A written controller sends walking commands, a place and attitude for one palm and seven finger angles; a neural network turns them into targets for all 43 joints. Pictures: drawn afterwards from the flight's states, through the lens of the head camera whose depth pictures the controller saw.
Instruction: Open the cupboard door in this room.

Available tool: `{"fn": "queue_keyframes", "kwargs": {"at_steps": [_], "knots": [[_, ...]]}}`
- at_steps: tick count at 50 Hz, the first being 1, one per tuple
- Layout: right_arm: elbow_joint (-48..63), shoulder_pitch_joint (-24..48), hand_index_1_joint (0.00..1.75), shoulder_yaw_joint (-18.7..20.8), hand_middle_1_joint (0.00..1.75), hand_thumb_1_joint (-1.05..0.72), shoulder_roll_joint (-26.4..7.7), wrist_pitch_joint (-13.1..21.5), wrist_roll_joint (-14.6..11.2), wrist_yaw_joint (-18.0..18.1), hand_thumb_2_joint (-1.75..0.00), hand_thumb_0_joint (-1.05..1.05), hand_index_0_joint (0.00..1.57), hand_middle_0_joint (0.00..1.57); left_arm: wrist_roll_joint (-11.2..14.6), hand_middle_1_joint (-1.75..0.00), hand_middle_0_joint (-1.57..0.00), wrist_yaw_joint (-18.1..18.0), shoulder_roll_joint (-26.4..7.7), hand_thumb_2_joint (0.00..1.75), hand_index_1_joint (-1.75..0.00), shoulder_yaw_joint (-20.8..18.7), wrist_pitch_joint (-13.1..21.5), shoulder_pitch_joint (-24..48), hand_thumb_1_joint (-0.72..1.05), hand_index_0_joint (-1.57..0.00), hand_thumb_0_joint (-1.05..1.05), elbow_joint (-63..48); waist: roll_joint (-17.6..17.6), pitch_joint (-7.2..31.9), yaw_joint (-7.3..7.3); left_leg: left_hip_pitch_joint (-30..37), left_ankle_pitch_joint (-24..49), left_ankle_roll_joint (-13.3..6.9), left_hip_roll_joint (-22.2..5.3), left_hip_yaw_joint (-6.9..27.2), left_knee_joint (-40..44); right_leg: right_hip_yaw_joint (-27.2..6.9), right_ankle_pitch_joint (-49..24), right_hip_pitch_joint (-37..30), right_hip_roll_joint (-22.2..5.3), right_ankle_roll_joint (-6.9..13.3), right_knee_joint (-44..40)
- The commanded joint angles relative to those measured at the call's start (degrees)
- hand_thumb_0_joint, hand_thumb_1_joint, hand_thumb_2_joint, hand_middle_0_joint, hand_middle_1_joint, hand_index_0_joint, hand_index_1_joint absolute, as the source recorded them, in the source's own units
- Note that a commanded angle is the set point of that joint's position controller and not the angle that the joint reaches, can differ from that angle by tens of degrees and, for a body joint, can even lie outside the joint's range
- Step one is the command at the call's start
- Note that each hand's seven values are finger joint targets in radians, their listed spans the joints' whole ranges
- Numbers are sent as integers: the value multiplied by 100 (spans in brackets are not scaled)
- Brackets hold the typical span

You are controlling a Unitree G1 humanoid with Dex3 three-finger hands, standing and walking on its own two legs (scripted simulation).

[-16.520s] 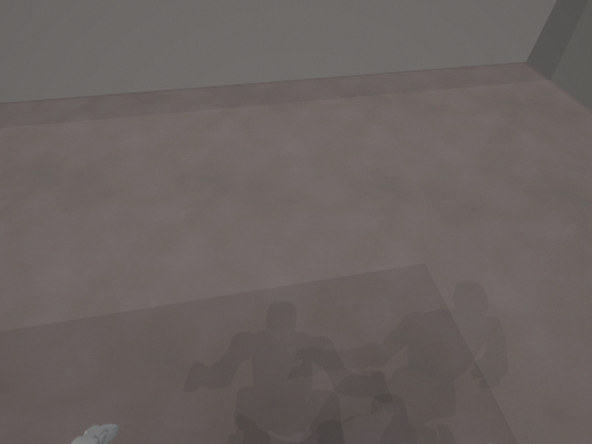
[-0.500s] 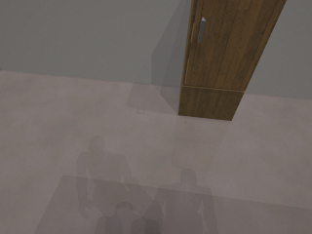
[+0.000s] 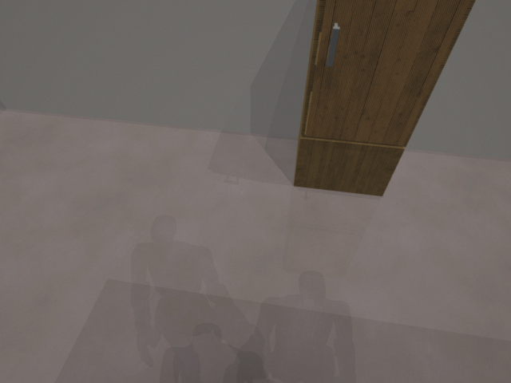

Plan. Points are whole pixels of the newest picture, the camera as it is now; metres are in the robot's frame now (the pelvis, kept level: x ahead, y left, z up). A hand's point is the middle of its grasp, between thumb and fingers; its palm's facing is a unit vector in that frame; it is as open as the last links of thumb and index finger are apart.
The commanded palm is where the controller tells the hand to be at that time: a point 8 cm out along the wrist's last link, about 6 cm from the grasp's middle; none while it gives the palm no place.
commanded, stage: look at it before walking up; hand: left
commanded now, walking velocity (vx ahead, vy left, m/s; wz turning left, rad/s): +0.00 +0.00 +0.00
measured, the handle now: (332, 44) +1.16 -0.20 +0.02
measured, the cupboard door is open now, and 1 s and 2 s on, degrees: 0 0 0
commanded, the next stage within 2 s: walk to a spot facing it in 0.32 s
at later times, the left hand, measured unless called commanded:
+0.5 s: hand out of the picture -0.01 +0.18 -0.17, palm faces +0.02 -0.98 -0.21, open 7.4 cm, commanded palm none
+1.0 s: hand out of the picture +0.11 +0.18 -0.18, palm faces -0.20 -0.93 -0.30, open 7.4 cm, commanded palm none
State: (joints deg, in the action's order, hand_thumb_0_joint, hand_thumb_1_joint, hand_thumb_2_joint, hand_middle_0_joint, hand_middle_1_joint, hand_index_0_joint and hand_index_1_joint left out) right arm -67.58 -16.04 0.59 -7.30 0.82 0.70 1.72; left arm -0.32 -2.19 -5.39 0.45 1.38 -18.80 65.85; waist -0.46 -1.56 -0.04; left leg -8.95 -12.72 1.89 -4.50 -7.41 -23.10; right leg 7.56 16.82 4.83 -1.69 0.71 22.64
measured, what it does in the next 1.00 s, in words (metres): steps on the spot, turning right: right foot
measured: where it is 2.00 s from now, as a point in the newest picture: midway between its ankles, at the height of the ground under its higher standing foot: outside the picture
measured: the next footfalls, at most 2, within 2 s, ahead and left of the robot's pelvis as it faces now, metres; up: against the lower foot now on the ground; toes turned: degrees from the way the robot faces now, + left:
right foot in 0.98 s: +0.00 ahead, -0.12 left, +0.00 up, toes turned -22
left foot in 1.40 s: +0.15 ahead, +0.09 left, +0.00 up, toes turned -25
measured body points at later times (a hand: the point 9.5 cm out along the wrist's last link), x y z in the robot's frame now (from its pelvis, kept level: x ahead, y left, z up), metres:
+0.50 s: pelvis +0.00 +0.00 +0.00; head +0.02 +0.00 +0.45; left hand -0.01 +0.23 -0.16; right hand +0.00 -0.22 -0.16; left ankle -0.01 +0.14 -0.74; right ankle -0.05 -0.10 -0.74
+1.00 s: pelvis -0.03 -0.01 -0.03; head +0.01 -0.05 +0.41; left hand +0.12 +0.23 -0.15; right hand -0.03 -0.26 -0.19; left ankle -0.01 +0.13 -0.73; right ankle -0.04 -0.11 -0.75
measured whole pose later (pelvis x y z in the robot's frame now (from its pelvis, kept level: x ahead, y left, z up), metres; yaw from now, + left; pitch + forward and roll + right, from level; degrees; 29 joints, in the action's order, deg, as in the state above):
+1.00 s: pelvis -0.03 -0.01 -0.03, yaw -16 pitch +0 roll +0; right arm -56.4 -9.0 4.5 -12.4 -2.0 1.8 0.1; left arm -1.3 0.8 -12.6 -4.9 -1.1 -9.7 51.4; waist -3.2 -5.9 0.8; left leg -19.4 -27.9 3.5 -13.0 -15.0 -48.0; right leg 6.1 19.0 21.0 -2.0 1.1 41.6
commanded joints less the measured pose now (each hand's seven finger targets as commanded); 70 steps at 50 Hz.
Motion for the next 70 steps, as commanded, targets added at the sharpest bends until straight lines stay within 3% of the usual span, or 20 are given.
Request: {"fn": "queue_keyframes", "kwargs": {"at_steps": [1,21,23,33,36,38,40,42,46,47,48,49,51,53,54,61,65,68,69,70], "knots": [[137,-421,30,80,30,-90,-424,30,-32,35,-90,0,20,20,-22,-30,-20,-68,-634,90,-30,-99,43,-504,90,-20,0,-87,147,-364,-11,204,1037,-215,-361,402,251,-592,-1623,563,-642,39,-487],[304,-147,30,140,30,-90,-848,66,-25,19,-90,0,20,20,-31,-30,-20,-15,-1065,90,-30,-189,57,-118,90,-20,0,-232,137,-256,-1,233,995,-248,-391,460,321,-621,-1452,440,-630,78,-512],[299,-184,30,125,30,-90,-648,17,-10,33,-90,0,20,20,-32,-30,-20,-19,-898,90,-30,-192,-26,-133,90,-20,0,-246,141,-277,-10,250,1054,-204,-427,309,126,-704,-1734,574,-622,70,-369],[957,210,30,429,30,-90,-897,-147,10,61,-90,0,20,20,-91,-30,-20,103,-1397,90,-30,-570,-278,348,90,-20,0,-884,386,-24,-22,-36,282,-150,-528,-98,-911,-1496,-1872,1398,-675,313,370],[1099,164,30,502,30,-90,-1121,-115,28,65,-90,0,20,20,-85,-30,-20,147,-1293,90,-30,-591,-306,574,90,-20,0,-1122,-405,103,-122,384,390,-402,-1093,390,-399,-1131,-1455,2037,-182,119,1252],[1077,-41,30,574,30,-90,-1375,-33,56,64,-90,0,20,20,-100,-30,-20,189,-1055,90,-30,-577,-351,832,90,-20,0,-1369,-1498,196,-234,495,1215,-1104,-2281,1098,548,-502,1250,2636,92,-128,3534],[1215,252,30,572,30,-90,-1332,2,90,36,-90,0,20,20,-121,-30,-20,227,-1004,90,-30,-627,-377,920,90,-20,0,-1506,-937,196,-118,274,1388,-1224,-2341,790,444,-701,1502,2710,-213,-155,4080],[1351,675,30,610,30,-90,-1389,1,122,4,-90,0,20,20,-109,-30,-20,279,-931,90,-30,-632,-383,832,90,-20,0,-1593,-944,141,40,17,1319,-1017,-2178,201,258,-564,1258,2396,-385,-176,3516],[1473,894,30,650,30,-90,-1503,-95,118,-65,-90,0,20,20,-110,-30,-20,298,-1028,90,-30,-654,-332,253,90,-20,0,-1521,-563,279,273,-476,840,-473,-1820,-483,-863,-6,112,1016,-36,-153,1498],[1542,882,30,631,30,-90,-1402,-120,92,-87,-90,0,20,20,-123,-30,-20,276,-1267,90,-30,-702,-290,-66,90,-20,0,-1457,75,350,460,-967,169,-197,-1503,-744,-1751,-158,-548,348,-96,-102,747],[1773,903,30,527,30,-90,-996,-155,59,-121,-90,0,20,20,-174,-30,-20,223,-1866,90,-30,-777,-189,-242,90,-20,0,-1437,1923,225,605,-2287,-2063,174,-671,-841,-3173,-2086,-1288,-154,-1229,331,-196],[2111,1251,30,435,30,-90,-890,-221,45,-132,-90,0,20,20,-74,-30,-20,152,-2170,90,-30,-791,-193,-459,90,-20,0,-1440,2089,147,754,-2916,-2687,263,-241,-144,-4233,-3475,-1797,95,-2073,941,-636],[2200,1564,30,440,30,-90,-997,-250,37,-122,-90,0,20,20,-69,-30,-20,90,-2067,90,-30,-790,-184,51,90,-20,0,-1611,1352,-70,542,-3177,-1877,176,-303,716,-4813,-3764,188,403,-1890,1132,-892],[2045,1275,30,465,30,-90,-1162,-198,109,-187,-90,0,20,20,-79,-30,-20,125,-1824,90,-30,-693,-124,532,90,-20,0,-1733,808,121,228,-2807,-1091,219,-355,693,-4479,-2953,532,435,-1453,926,-780],[1989,1184,30,453,30,-90,-1162,-175,109,-213,-90,0,20,20,-76,-30,-20,132,-1783,90,-30,-683,-83,526,90,-20,0,-1711,667,320,215,-2568,-965,232,-304,613,-4231,-2756,337,340,-1309,893,-729],[2174,1460,30,403,30,-90,-1074,-67,66,-255,-90,0,20,20,-89,-30,-20,254,-1900,90,-30,-672,51,27,90,-20,0,-1444,701,72,337,-2483,-781,270,-58,553,-3009,-2845,395,161,-1075,1002,-934],[2288,1449,30,366,30,-90,-1031,28,24,-236,-90,0,20,20,-113,-30,-20,267,-1970,90,-30,-696,28,95,90,-20,0,-1457,794,103,330,-1773,-1006,196,127,531,-1948,-2921,257,397,-1030,1005,-821],[2072,661,30,371,30,-90,-1091,136,-1,-151,-90,0,20,20,-72,-30,-20,283,-1926,90,-30,-706,-30,542,90,-20,0,-1524,674,240,-92,36,-363,142,314,403,-520,-2655,265,1407,-643,707,-208],[1891,113,30,420,30,-90,-1313,188,-16,-90,-90,0,20,20,-62,-30,-20,314,-1720,90,-30,-655,-30,712,90,-20,0,-1594,86,411,-352,1149,-458,94,42,561,14,-2338,442,2178,-291,466,414],[1772,-381,30,534,30,-90,-1871,225,53,-48,-90,0,20,20,-19,-30,-20,373,-1286,90,-30,-564,-52,635,90,-20,0,-1717,-1428,579,-537,2115,-1815,-230,-1334,2180,678,-1603,1220,3408,434,165,1809]]}}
